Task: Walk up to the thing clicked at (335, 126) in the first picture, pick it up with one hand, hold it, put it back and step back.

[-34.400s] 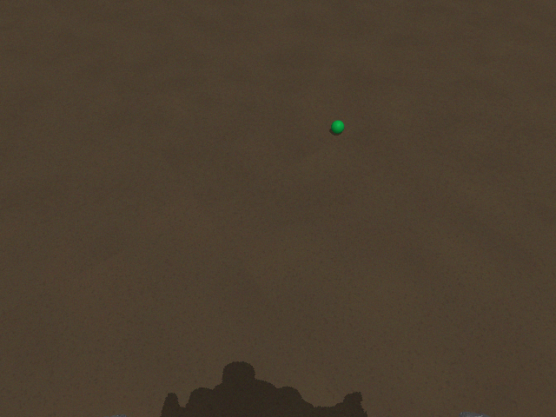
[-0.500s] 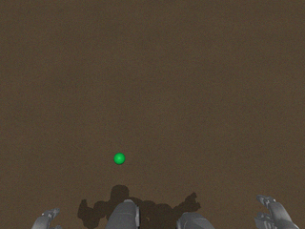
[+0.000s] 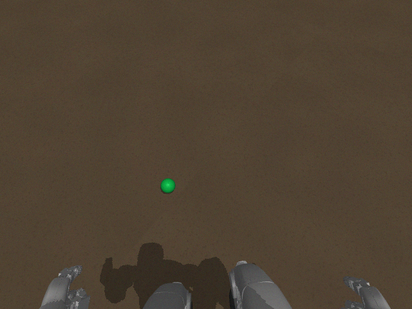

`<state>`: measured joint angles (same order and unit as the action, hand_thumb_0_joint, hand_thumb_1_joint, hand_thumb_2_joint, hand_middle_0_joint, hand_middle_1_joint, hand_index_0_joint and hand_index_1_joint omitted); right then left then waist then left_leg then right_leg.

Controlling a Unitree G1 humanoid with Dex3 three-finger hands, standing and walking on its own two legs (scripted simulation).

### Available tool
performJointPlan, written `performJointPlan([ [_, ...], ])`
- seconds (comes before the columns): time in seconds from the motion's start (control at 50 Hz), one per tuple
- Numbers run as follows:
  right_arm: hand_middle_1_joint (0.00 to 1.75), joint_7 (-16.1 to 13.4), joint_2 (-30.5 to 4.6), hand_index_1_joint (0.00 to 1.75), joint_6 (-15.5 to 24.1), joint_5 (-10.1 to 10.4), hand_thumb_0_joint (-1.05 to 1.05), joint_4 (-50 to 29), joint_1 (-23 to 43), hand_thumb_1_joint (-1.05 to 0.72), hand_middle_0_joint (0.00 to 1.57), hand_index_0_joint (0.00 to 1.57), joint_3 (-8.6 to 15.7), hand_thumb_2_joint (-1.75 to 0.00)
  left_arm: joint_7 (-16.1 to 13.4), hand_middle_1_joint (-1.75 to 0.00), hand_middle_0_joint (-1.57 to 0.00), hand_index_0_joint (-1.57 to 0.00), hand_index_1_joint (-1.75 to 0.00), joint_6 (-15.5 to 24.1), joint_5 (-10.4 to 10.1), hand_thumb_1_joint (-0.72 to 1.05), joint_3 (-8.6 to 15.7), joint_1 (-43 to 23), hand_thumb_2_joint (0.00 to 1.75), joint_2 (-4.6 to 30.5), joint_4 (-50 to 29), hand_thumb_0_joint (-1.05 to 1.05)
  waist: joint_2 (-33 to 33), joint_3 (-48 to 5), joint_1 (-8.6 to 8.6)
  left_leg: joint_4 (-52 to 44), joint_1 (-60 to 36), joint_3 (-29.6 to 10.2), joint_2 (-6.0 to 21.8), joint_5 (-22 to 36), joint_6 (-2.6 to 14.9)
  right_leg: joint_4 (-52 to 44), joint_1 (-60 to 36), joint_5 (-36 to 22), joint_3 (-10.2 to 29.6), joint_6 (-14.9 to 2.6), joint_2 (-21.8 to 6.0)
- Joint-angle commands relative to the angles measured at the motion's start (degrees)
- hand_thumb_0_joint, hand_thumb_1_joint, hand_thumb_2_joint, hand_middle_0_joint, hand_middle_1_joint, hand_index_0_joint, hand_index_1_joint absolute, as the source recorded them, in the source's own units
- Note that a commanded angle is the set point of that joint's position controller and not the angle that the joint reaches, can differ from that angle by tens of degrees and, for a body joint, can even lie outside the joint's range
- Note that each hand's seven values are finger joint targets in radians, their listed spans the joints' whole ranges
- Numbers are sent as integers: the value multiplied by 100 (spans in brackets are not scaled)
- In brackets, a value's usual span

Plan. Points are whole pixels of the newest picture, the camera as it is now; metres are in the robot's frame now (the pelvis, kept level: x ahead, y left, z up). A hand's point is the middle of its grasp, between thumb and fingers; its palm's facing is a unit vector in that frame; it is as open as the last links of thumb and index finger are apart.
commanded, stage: step back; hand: left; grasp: from above
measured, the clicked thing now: (168, 185) +0.64 +0.19 -0.72
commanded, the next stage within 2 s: none
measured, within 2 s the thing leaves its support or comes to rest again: neither
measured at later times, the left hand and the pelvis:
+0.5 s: hand out of the picture -0.07 +0.25 -0.13, palm faces -0.08 -0.90 -0.43, open 7.4 cm; pelvis -0.16 -0.01 +0.01, yaw -5 degrees
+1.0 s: hand out of the picture -0.22 +0.27 -0.15, palm faces -0.08 -0.91 -0.41, open 7.4 cm; pelvis -0.34 +0.00 -0.01, yaw -5 degrees
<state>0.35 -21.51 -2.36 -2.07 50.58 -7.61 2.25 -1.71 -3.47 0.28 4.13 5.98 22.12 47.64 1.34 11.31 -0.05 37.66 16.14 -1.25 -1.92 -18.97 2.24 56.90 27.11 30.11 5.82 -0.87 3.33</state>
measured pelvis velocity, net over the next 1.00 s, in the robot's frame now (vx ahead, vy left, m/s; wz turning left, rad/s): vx -0.34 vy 0.00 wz -0.10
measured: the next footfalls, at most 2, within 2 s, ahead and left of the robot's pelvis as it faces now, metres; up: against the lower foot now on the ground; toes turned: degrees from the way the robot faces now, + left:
right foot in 0.32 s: -0.10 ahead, -0.14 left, +0.00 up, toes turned -4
left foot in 0.66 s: -0.19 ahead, +0.12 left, +0.00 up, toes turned -3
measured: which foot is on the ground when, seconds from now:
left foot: down 0.00-0.34, up 0.36-0.64, down 0.66-1.00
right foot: up 0.00-0.30, down 0.32-0.68, up 0.70-0.98, down 1.00-1.00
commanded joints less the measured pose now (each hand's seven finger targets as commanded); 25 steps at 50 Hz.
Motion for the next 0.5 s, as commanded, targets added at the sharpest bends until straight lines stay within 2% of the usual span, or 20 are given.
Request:
performJointPlan([
  [0.0,30,-186,-1396,30,160,20,0,-520,329,-90,20,20,401,-90,-96,-30,-20,-20,-30,141,-29,90,338,489,90,1057,-337,0,-811,-1066,171,-1350,-413,-1349,1614,3002,1022,1764,317,-61,558,-21,279],
  [0.02,30,-177,-1331,30,157,32,0,-539,345,-90,20,20,391,-90,-79,-30,-20,-20,-30,155,-8,90,352,660,90,1072,-280,0,-825,-1132,195,-1291,-637,-1239,1559,3071,1049,1806,329,-120,478,72,262],
  [0.04,30,-174,-1251,30,161,39,0,-558,266,-90,20,20,372,-90,-70,-30,-20,-20,-30,169,11,90,347,734,90,1008,-266,0,-842,-1191,136,-1232,-914,-1234,1595,3190,1126,1643,332,-107,438,182,227],
  [0.08,30,-188,-1243,30,164,62,0,-567,31,-90,20,20,393,-90,-51,-30,-20,-20,-30,195,47,90,345,601,90,1016,-350,0,-830,-1218,-72,-1172,-1252,-1193,1648,3178,1241,1109,374,-83,327,316,156],
  [0.1,30,-192,-1259,30,165,78,0,-567,-3,-90,20,20,411,-90,-40,-30,-20,-20,-30,210,50,90,324,529,90,977,-399,0,-908,-1257,-128,-1107,-1408,-1199,1744,3217,1295,698,310,0,281,342,50],
  [0.12,30,-184,-1331,30,148,68,0,-594,-24,-90,20,20,430,-90,-25,-30,-20,-20,-30,214,51,90,322,488,90,1002,-411,0,-895,-1290,-185,-1097,-1327,-1115,1721,3119,1326,423,144,20,166,363,35],
  [0.14,30,-175,-1371,30,138,53,0,-627,-7,-90,20,20,430,-90,-10,-30,-20,-20,-30,214,44,90,320,502,90,982,-410,0,-1003,-1276,-186,-1116,-1146,-1090,1764,3015,1310,110,-96,18,63,352,-29],
  [0.18,30,-149,-1436,30,104,20,0,-667,38,-90,20,20,446,-90,12,-30,-20,-20,-30,235,42,90,322,611,90,990,-359,0,-1093,-1415,-196,-1122,-998,-1035,1665,2443,1172,-716,-495,-140,-206,305,-141],
  [0.2,30,-130,-1488,30,84,32,0,-704,134,-90,20,20,461,-90,31,-30,-20,-20,-30,239,41,90,322,780,90,972,-284,0,-1243,-1468,-112,-1156,-862,-1042,1680,2062,1083,-1072,-721,-277,-314,240,-194],
  [0.22,30,-118,-1536,30,54,29,0,-726,164,-90,20,20,485,-90,51,-30,-20,-20,-30,251,45,90,314,920,90,982,-210,0,-1312,-1578,-100,-1148,-825,-1092,1660,1773,1021,-1575,-933,-374,-413,170,-221],
  [0.26,30,-104,-1598,30,-15,88,0,-776,391,-90,20,20,508,-90,79,-30,-20,-20,-30,284,79,90,337,1512,90,960,67,0,-1221,-1733,233,-867,-273,-889,1556,1288,772,-2902,-1771,-1277,-681,1,-236],
  [0.28,30,-96,-1452,30,-43,126,0,-749,337,-90,20,20,458,-90,66,-30,-20,-20,-30,319,153,90,373,1569,90,1063,111,0,-967,-1663,238,-671,227,-847,1348,748,469,-3230,-2049,-1458,-435,-88,-325],
  [0.3,30,-75,-1155,30,-45,157,0,-778,211,-90,20,20,386,-90,76,-30,-20,-20,-30,354,263,90,486,1388,90,1412,12,0,137,-1352,134,130,1360,-579,685,-353,64,-3626,-2148,-718,1094,-378,-1168],
  [0.32,30,-141,-1024,30,-41,192,0,-855,580,-90,20,20,386,-90,91,-30,-20,-20,-30,305,223,90,636,969,90,2122,-220,0,1629,-972,451,1639,1385,-222,-352,-1459,-249,-4309,-725,-533,2569,-1329,-2501],
  [0.34,30,-186,-1280,30,-70,141,0,-814,558,-90,20,20,471,-90,64,-30,-20,-20,-30,335,242,90,620,529,90,2191,-462,0,1381,-569,363,2706,1130,-960,-167,-1537,-358,-4421,167,-722,2961,-1700,-2922],
  [0.36,30,-170,-1381,30,-78,174,0,-661,315,-90,20,20,481,-90,27,-30,-20,-20,-30,366,168,90,517,194,90,1804,-576,0,641,-485,106,3163,1040,-1154,-316,-1106,-344,-4038,146,-1443,2055,-1461,-2427],
  [0.38,30,-158,-1253,30,-51,223,0,-530,-29,-90,20,20,460,-90,-16,-30,-20,-20,-30,362,197,90,443,-215,90,1549,-623,0,361,-580,-165,3322,1079,-1092,-522,-797,-297,-3660,-155,-2306,1155,-1150,-1947],
  [0.4,30,-162,-1194,30,-18,244,0,-431,-230,-90,20,20,426,-90,-20,-30,-20,-20,-30,346,216,90,446,-327,90,1391,-618,0,426,-748,-249,3258,1096,-932,-602,-624,-321,-3424,-481,-2603,638,-927,-1659],
  [0.44,30,-186,-1214,30,29,200,0,-419,-327,-90,20,20,374,-90,-17,-30,-20,-20,-30,337,229,90,442,-23,90,1318,-662,0,682,-965,6,3114,1115,-702,-530,-712,-409,-3262,-1018,-2786,509,-949,-1594],
  [0.48,30,-194,-1158,30,18,167,0,-482,-285,-90,20,20,341,-90,-61,-30,-20,-20,-30,301,238,90,439,150,90,1291,-648,0,824,-1014,167,2441,1317,-624,-306,-986,-446,-3183,-1669,-2889,575,-1026,-1764],
])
